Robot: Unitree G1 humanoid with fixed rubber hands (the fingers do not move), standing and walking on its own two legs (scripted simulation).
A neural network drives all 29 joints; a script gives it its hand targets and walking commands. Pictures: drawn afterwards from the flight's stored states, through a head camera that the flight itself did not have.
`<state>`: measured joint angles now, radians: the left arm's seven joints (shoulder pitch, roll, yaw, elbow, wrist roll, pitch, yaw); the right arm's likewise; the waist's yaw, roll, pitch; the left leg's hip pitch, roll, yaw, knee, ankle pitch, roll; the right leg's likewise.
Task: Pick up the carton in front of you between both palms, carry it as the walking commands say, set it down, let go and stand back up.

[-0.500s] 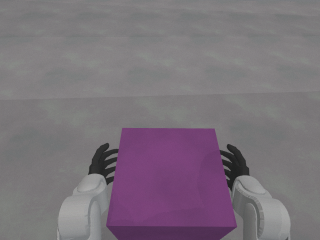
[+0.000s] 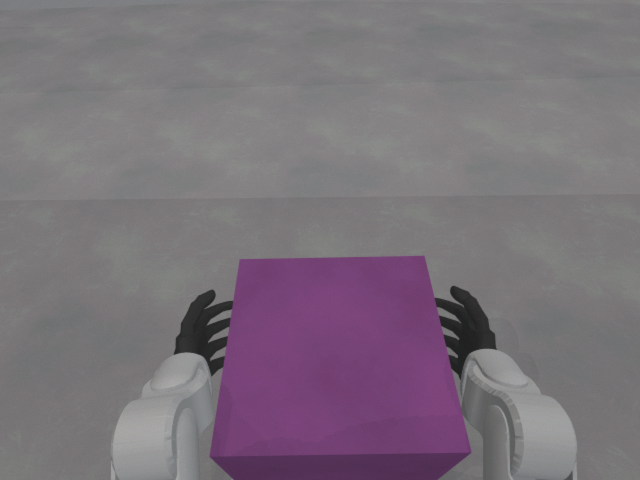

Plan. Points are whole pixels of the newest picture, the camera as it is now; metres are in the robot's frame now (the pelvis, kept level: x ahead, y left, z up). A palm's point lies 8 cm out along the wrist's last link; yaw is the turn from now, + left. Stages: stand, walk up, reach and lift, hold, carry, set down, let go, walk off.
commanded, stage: carry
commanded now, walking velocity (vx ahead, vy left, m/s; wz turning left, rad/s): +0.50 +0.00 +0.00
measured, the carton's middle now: (333, 385) +0.23 +0.01 +0.01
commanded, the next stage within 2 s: none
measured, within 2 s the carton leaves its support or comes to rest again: neither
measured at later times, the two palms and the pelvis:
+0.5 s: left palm (227, 162) +0.58 +0.18 +0.08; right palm (408, 163) +0.56 -0.11 +0.09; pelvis +0.34 +0.05 +0.00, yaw -4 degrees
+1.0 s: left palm (263, 90) +0.82 +0.15 +0.08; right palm (408, 88) +0.82 -0.15 +0.08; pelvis +0.58 +0.00 -0.01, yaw +0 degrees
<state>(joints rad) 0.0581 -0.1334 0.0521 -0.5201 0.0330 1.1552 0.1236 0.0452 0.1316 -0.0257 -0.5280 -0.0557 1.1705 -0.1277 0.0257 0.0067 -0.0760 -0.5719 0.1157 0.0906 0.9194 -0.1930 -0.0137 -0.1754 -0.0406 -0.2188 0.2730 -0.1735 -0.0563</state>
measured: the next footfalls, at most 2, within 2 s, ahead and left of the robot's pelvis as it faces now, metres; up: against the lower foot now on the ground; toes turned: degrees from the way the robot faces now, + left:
left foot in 0.24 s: +0.36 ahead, +0.13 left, +0.00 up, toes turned +9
right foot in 0.72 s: +0.65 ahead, -0.09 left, +0.00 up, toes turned +8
